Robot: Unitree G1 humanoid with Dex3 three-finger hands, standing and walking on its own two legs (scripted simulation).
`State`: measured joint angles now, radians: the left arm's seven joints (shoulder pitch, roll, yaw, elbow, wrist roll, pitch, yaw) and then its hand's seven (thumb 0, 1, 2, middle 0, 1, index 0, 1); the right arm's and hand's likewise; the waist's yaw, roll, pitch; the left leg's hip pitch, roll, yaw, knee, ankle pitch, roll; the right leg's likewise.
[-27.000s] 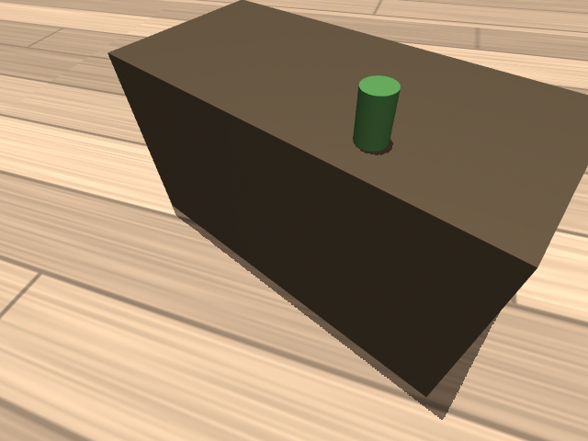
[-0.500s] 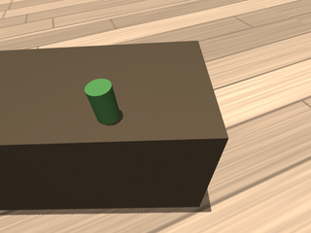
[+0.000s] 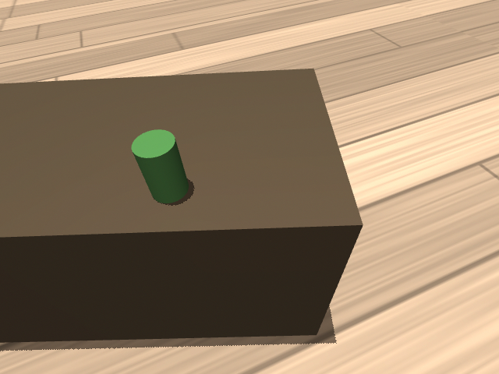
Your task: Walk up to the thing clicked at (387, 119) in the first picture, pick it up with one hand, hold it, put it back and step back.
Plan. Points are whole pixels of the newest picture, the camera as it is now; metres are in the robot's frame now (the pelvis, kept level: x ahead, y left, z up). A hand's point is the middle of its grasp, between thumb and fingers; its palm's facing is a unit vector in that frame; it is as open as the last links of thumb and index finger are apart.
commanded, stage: stand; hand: left
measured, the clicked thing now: (162, 167) +0.50 +0.21 +0.03
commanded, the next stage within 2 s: none
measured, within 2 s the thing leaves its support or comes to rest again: neither
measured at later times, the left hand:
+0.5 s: hand out of the picture +0.07 +0.25 -0.16, palm faces -0.02 -0.93 -0.35, open 8.4 cm
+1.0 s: hand out of the picture +0.08 +0.25 -0.15, palm faces -0.02 -0.94 -0.35, open 7.4 cm
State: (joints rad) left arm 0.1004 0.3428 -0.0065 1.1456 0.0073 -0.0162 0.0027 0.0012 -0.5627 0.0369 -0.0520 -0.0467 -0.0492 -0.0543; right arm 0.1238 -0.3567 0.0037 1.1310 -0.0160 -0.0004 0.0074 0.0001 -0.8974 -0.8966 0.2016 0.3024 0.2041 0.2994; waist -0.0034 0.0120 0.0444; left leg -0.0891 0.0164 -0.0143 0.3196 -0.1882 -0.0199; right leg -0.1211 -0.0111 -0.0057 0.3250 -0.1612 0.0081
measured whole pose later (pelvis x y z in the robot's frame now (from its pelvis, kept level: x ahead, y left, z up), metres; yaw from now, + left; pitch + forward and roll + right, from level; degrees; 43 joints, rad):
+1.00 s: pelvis +0.00 +0.00 +0.00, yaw +0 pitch -2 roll +0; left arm 0.11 0.35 0.00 1.13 0.01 -0.01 0.00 0.01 0.90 0.89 -0.20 -0.30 -0.20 -0.30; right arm 0.13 -0.35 0.00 1.12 -0.01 0.00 0.01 0.00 -0.90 -0.90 0.20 0.30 0.20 0.30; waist 0.00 0.01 0.05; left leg -0.08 0.02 -0.01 0.31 -0.19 -0.02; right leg -0.12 -0.01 0.00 0.33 -0.16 0.00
